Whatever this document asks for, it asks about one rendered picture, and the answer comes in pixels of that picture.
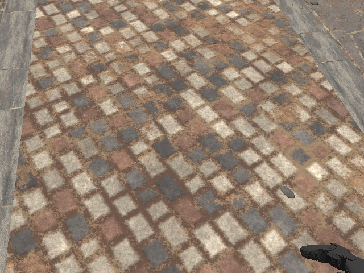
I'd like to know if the robot right hand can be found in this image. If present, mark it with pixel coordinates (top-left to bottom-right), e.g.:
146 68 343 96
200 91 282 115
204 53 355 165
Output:
300 243 364 273

